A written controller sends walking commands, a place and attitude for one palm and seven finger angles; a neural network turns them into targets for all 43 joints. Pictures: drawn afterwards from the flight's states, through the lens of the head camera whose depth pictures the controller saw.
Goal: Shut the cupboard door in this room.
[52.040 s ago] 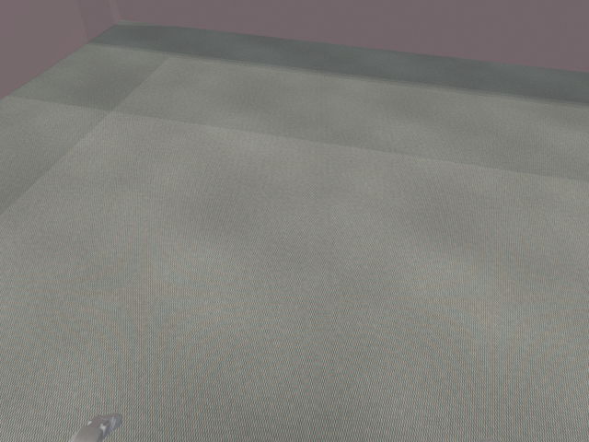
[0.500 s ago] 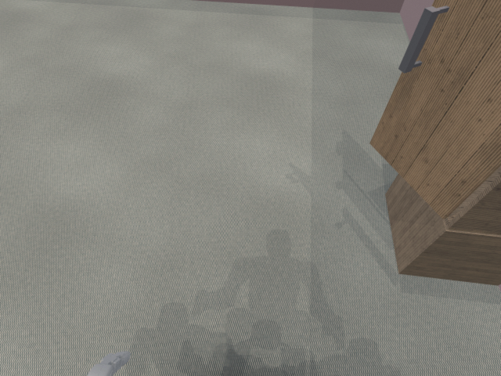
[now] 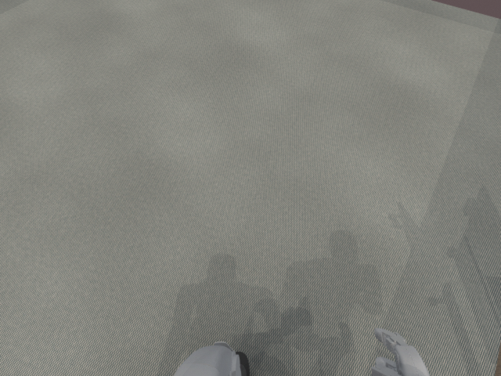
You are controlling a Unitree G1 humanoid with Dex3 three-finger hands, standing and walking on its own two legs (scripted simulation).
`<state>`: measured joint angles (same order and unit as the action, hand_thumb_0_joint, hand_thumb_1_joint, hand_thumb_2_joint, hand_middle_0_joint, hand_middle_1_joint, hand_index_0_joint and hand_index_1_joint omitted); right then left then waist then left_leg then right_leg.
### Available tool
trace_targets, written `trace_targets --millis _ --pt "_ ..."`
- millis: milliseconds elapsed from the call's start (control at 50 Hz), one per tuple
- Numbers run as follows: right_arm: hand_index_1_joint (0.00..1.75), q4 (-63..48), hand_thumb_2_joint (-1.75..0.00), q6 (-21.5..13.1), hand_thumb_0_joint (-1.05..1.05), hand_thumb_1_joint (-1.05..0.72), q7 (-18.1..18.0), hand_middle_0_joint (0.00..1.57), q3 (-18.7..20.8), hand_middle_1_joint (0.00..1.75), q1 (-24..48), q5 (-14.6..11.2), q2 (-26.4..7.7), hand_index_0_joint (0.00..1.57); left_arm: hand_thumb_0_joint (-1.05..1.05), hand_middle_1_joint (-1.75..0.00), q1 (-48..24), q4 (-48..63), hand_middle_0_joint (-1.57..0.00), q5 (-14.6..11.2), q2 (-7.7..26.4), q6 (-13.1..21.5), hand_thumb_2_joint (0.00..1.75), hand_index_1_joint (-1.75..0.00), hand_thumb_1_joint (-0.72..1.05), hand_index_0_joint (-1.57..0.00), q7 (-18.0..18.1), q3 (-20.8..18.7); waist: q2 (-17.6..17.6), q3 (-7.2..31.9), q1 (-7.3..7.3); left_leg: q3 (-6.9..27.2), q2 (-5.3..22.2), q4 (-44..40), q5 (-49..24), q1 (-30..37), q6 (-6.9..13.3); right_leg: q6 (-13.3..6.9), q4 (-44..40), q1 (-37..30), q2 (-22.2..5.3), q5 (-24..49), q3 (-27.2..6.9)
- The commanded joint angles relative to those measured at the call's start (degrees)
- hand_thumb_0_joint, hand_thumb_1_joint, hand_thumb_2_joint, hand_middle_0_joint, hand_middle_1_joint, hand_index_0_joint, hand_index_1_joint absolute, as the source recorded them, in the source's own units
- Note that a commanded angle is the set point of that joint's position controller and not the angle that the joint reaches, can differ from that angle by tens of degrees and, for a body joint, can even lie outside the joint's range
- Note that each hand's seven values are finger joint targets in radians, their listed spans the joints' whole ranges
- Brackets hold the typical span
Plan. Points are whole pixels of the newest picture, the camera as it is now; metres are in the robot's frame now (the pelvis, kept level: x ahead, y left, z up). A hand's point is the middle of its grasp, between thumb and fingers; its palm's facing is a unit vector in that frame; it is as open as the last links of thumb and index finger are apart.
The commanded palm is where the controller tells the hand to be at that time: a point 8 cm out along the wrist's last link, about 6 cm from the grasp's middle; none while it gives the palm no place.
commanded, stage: walk to a spot facing it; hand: left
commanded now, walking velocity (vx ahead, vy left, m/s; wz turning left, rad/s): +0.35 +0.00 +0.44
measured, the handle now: out of the picture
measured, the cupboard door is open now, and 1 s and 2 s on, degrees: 32 32 32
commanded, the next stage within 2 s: turn to face it in 0.30 s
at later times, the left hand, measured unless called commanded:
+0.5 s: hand (185, 217) +0.41 +0.18 -0.13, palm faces +0.07 -0.98 -0.20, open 7.4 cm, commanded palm none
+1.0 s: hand (160, 230) +0.39 +0.24 -0.16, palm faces +0.04 -0.98 -0.19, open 7.4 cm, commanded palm none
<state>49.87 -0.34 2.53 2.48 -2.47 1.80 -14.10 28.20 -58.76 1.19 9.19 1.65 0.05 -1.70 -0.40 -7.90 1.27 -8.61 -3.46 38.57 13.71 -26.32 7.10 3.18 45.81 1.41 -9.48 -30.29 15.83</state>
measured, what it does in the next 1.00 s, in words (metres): walks ahead: right foot, then left foot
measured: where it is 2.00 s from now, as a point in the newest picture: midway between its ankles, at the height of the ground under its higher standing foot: (249, 296)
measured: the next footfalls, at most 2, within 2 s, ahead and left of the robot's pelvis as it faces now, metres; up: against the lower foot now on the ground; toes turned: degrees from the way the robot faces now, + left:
right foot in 0.48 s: +0.41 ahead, -0.09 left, +0.00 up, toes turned +4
left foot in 0.96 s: +0.43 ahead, +0.15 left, +0.00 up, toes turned -4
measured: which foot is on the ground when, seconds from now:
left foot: down 0.00-0.50, up 0.52-0.94, down 0.96-1.00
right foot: up 0.00-0.46, down 0.48-0.96, up 0.98-1.00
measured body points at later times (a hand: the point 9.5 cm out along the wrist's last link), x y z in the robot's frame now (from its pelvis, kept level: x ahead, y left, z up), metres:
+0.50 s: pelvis +0.26 -0.01 +0.01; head +0.31 -0.01 +0.46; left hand +0.40 +0.23 -0.11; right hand +0.21 -0.24 -0.14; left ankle +0.06 +0.06 -0.70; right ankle +0.37 -0.09 -0.71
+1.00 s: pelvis +0.37 +0.05 +0.02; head +0.40 +0.07 +0.47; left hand +0.39 +0.29 -0.14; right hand +0.49 -0.19 -0.10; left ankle +0.39 +0.15 -0.71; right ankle +0.36 -0.09 -0.69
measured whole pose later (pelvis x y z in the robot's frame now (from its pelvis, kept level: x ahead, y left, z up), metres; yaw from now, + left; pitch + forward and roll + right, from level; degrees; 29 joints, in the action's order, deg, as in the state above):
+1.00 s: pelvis +0.37 +0.05 +0.02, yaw -5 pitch +1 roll -1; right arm 51.4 -0.1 -1.8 1.4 -5.5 0.6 -9.5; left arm 16.4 -56.1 0.7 11.5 -3.1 0.4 -4.7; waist -1.9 -3.4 3.2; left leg -1.0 0.7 33.2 15.4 -18.0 1.1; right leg 0.7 39.4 20.0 3.7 -24.0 -6.1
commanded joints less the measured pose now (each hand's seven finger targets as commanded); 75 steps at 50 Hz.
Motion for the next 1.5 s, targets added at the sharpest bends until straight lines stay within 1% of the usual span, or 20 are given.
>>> trace_targets --millis 0,40,100,340,420,460,480,520,560,620,880,900,940,960,1060,1260,1400,1420,1440,1480 --pt "0.3 2.0 -0.9 -0.7 0.0 -0.9 -2.5 0.2 4.4 0.3 -21.8 -1.1 -16.1 0.2 0.0 -0.3 -12.3 12.6 -0.2 -0.7 10.6 1.7 0.9 -0.3 0.9 -0.2 0.6 -3.1 0.3 18.9 -9.93 37.2 27.1 -18.6 -11.8 37.3 12.4 -1.7 40.8 38.9 1.7 2.5 -15.4" --pt "0.3 -0.8 -0.9 -2.4 0.0 -0.9 -3.3 0.2 2.4 0.3 -13.6 -0.5 -9.6 0.2 0.0 -0.3 -11.4 10.3 -0.2 0.2 8.6 1.4 0.9 -0.3 0.9 -0.2 0.0 -3.1 0.7 8.8 -5.51 27.4 21.0 -20.5 -10.0 21.4 5.5 -1.3 34.8 36.1 -0.8 9.0 -16.7" --pt "0.3 0.6 -0.9 -3.8 0.0 -0.9 -3.6 0.2 1.1 0.3 -12.0 -0.8 -6.2 0.2 0.0 -0.3 -7.4 8.0 -0.2 1.0 5.6 -0.3 0.9 -0.3 0.9 -0.2 -0.5 -2.8 3.0 6.1 -1.44 17.4 14.6 -21.8 -24.6 16.7 4.0 0.1 26.5 32.6 0.9 13.0 -15.2" --pt "0.3 5.8 -0.9 -3.8 0.0 -0.9 -4.4 0.2 1.2 0.3 -22.4 -0.8 -4.4 0.2 0.0 -0.3 -27.2 14.2 -0.2 -0.2 6.4 0.3 0.9 -0.3 0.9 -0.2 -1.1 -2.2 7.0 2.2 -4.1 16.8 11.9 -19.7 -48.5 27.6 -0.3 -1.8 -3.5 33.6 6.2 25.6 -12.2" --pt "0.3 7.3 -0.9 -3.6 0.0 -0.9 -5.4 0.2 1.4 0.3 -21.9 -1.0 -5.2 0.2 0.0 -0.3 -16.2 10.7 -0.2 -0.2 7.0 1.0 0.9 -0.3 0.9 -0.2 -0.1 -2.0 5.8 8.6 1.33 16.6 12.8 -8.6 -60.8 29.5 -2.3 -5.5 -12.2 16.8 9.9 26.2 -11.5" --pt "0.3 7.9 -0.9 -3.8 0.0 -0.9 -5.1 0.2 1.6 0.3 -22.1 -2.0 -4.2 0.2 0.0 -0.3 -1.7 5.4 -0.2 0.7 11.1 1.8 0.9 -0.3 0.9 -0.2 0.7 -3.1 -2.3 17.4 7.11 13.0 7.0 12.9 -41.6 17.0 -4.8 -10.0 -15.6 -7.0 3.2 51.5 -18.7" --pt "0.3 7.7 -0.9 -4.0 0.0 -0.9 -4.9 0.2 1.5 0.3 -27.1 -2.6 -1.6 0.2 0.0 -0.3 1.9 3.8 -0.2 0.9 14.6 2.1 0.9 -0.3 0.9 -0.2 1.2 -3.9 -13.1 24.2 5.65 9.7 -3.6 30.4 12.2 4.2 -6.3 -17.5 -15.9 -19.2 -13.4 77.8 -39.5" --pt "0.3 8.5 -0.9 -2.7 0.0 -0.9 -5.1 0.2 0.8 0.3 -27.1 -2.2 -1.2 0.2 0.0 -0.3 -5.9 5.2 -0.2 -0.4 11.3 1.5 0.9 -0.3 0.9 -0.2 1.4 -3.0 -17.1 20.6 1.91 15.0 1.5 37.8 19.5 2.0 -6.0 -20.9 -23.1 -10.0 -14.1 67.0 -42.3" --pt "0.3 7.3 -0.9 -1.5 0.0 -0.9 -4.4 0.2 0.5 0.3 -20.0 -1.5 0.0 0.2 0.0 -0.3 -13.2 7.0 -0.2 -0.3 7.9 0.6 0.9 -0.3 0.9 -0.2 2.1 -2.2 -3.1 8.8 -0.48 12.6 5.2 33.5 14.0 1.1 -6.8 -17.8 -26.0 6.1 -8.2 57.5 -32.0" --pt "0.3 6.7 -0.9 0.8 0.0 -0.9 -3.9 0.2 -0.3 0.3 -20.0 -0.9 2.7 0.2 0.0 -0.3 -14.8 6.8 -0.2 -0.2 8.7 1.0 0.9 -0.3 0.9 -0.2 1.7 -2.5 -3.1 7.9 -3.47 9.1 6.1 23.9 10.5 4.9 -8.6 -13.7 -27.7 14.7 -3.4 57.5 -25.1" --pt "0.3 0.7 -0.9 0.2 0.0 -0.9 -4.7 0.2 0.8 0.3 -10.6 -1.8 -0.9 0.2 0.0 -0.3 -13.6 7.3 -0.2 -0.1 11.6 -2.0 0.9 -0.3 0.9 -0.2 0.9 -5.3 -8.8 12.8 -2.52 9.2 3.5 -6.7 2.1 13.3 -10.5 -10.8 -20.5 12.9 0.6 40.6 -34.7" --pt "0.3 1.2 -0.9 -0.2 0.0 -0.9 -5.0 0.2 1.1 0.3 -12.5 -1.7 -2.4 0.2 0.0 -0.3 -14.5 7.9 -0.2 -0.5 10.9 -2.3 0.9 -0.3 0.9 -0.2 0.8 -5.0 -7.6 12.9 -3.52 8.9 5.0 -12.9 -2.5 21.0 -10.2 -8.4 -18.4 18.5 2.9 34.2 -33.1" --pt "0.3 0.0 -0.9 -0.7 0.0 -0.9 -5.1 0.2 2.6 0.3 -13.8 -0.6 -10.6 0.2 0.0 -0.3 -12.5 9.3 -0.2 -1.2 6.2 -2.7 0.9 -0.3 0.9 -0.2 0.3 -4.1 16.8 12.6 -3.4 29.6 27.8 -21.5 -15.8 26.7 -1.7 -2.6 1.3 31.0 13.9 -4.6 -20.4" --pt "0.3 -0.5 -0.9 -0.1 0.0 -0.9 -5.3 0.2 2.3 0.3 -13.5 0.0 -10.3 0.2 0.0 -0.3 -14.1 9.8 -0.2 -0.6 7.9 -3.1 0.9 -0.3 0.9 -0.2 0.3 -4.4 11.1 9.9 -3.74 29.2 30.9 -21.4 -18.5 20.8 2.7 -2.0 10.6 29.9 11.2 -6.3 -19.7" --pt "0.3 -3.5 -0.9 -0.1 0.0 -0.9 -5.4 0.2 0.7 0.3 -5.9 -0.2 -5.8 0.2 0.0 -0.3 -11.7 8.5 -0.2 0.2 8.9 -4.9 0.9 -0.3 0.9 -0.2 -1.3 -5.4 10.6 6.3 0.5 11.9 21.0 -21.6 -19.3 15.0 -0.7 0.3 23.4 29.6 8.4 6.5 -17.6" --pt "0.3 -0.2 -0.9 -0.2 0.0 -0.9 -4.9 0.2 2.3 0.3 -14.8 -0.2 -7.7 0.2 0.0 -0.3 -21.2 12.9 -0.2 0.0 7.3 -5.2 0.9 -0.3 0.9 -0.2 -2.1 -4.0 10.8 8.9 -3.51 5.1 23.6 -17.9 -29.2 25.2 0.6 0.4 8.2 29.0 6.7 6.8 -12.9" --pt "0.3 0.0 -0.9 0.4 0.0 -0.9 -4.0 0.2 3.2 0.3 -11.7 -0.5 -10.3 0.2 0.0 -0.3 -15.8 12.0 -0.2 0.1 9.1 -3.9 0.9 -0.3 0.9 -0.2 -1.8 -4.0 8.9 11.6 0.27 -0.6 23.5 -6.3 -21.0 17.6 -4.4 -3.3 -17.5 9.6 8.2 18.7 -10.4" --pt "0.3 -0.6 -0.9 0.5 0.0 -0.9 -3.5 0.2 3.0 0.3 -11.9 -1.2 -8.6 0.2 0.0 -0.3 -10.9 10.6 -0.2 0.4 13.3 -3.1 0.9 -0.3 0.9 -0.2 -1.3 -4.5 -0.5 14.5 2.52 -4.0 19.8 4.0 -13.0 11.5 -7.8 -5.4 -23.8 0.4 2.5 28.9 -17.4" --pt "0.3 -3.5 -0.9 0.7 0.0 -0.9 -3.2 0.2 1.6 0.3 -9.9 -1.2 -3.3 0.2 0.0 -0.3 -8.0 9.9 -0.2 0.8 19.6 -2.3 0.9 -0.3 0.9 -0.2 -0.3 -5.8 -17.8 13.4 3.79 -5.0 9.8 18.0 21.1 -6.3 -11.2 -11.5 -25.2 -6.5 -11.2 50.9 -38.1" --pt "0.3 -3.8 -0.9 2.3 0.0 -0.9 -3.9 0.2 1.5 0.3 -7.8 -1.2 -4.8 0.2 0.0 -0.3 -9.8 10.2 -0.2 -0.3 18.9 -2.9 0.9 -0.3 0.9 -0.2 0.8 -5.4 -10.3 10.1 2.7 7.5 10.0 29.9 19.9 -10.8 -10.9 -16.5 -25.8 -0.2 -12.1 49.2 -35.6"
